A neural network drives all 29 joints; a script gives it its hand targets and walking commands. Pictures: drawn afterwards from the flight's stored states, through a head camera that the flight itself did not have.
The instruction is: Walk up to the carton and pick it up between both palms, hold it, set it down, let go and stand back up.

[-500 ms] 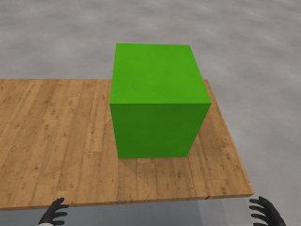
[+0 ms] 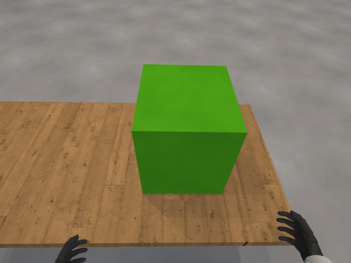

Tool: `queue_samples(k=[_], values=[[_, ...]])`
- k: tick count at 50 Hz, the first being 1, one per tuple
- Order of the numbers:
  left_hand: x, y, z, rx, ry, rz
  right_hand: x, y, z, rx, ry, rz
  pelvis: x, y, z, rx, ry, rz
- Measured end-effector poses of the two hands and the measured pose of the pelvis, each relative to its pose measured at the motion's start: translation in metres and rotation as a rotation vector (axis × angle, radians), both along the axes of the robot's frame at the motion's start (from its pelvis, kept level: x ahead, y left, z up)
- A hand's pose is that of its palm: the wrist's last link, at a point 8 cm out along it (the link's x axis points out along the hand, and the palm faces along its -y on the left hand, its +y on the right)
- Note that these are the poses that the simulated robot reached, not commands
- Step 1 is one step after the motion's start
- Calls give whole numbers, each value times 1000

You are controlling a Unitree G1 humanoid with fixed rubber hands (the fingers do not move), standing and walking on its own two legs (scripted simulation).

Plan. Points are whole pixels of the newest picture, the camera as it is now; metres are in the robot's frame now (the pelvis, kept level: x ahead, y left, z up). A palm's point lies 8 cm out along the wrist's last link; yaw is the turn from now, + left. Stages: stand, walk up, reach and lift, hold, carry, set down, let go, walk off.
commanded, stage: reach and lift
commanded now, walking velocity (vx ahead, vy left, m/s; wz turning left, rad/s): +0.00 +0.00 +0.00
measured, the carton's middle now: (183, 130) +0.50 +0.01 +0.00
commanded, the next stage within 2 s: none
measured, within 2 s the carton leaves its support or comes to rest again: neither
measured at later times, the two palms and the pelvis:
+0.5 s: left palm (73, 221) +0.22 +0.25 -0.01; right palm (291, 222) +0.25 -0.24 -0.02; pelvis +0.02 +0.02 +0.00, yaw +1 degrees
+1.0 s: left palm (93, 178) +0.31 +0.23 +0.01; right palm (292, 182) +0.33 -0.25 +0.02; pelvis +0.04 +0.00 +0.00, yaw +0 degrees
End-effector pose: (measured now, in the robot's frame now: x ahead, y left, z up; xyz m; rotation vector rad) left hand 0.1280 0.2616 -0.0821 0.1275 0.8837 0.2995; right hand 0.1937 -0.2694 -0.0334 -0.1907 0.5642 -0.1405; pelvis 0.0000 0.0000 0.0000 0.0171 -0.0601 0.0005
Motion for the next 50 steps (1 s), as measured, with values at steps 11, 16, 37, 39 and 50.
queue_samples(k=[11, 16, 37, 39, 50], values=[[-4, 0, -1, -25, -107, 0, 24, 23, -2, 66, -85, 31, 12, 5, 0, -9, 21, 3], [-4, -1, 2, -40, -165, -3, 35, 30, 1, 88, -137, 40, 15, 10, 0, -14, 26, 6], [139, -61, 50, -98, -523, -185, 47, 7, 11, 143, -206, 13, 24, 10, -1, -22, 74, -29], [144, -59, 51, -89, -532, -169, 56, 10, 14, 141, -209, 41, 25, 8, -1, -23, 87, -30], [185, -35, 92, -42, -594, -168, 132, 15, 56, 130, -329, 82, 38, 4, 1, -34, 109, -7]])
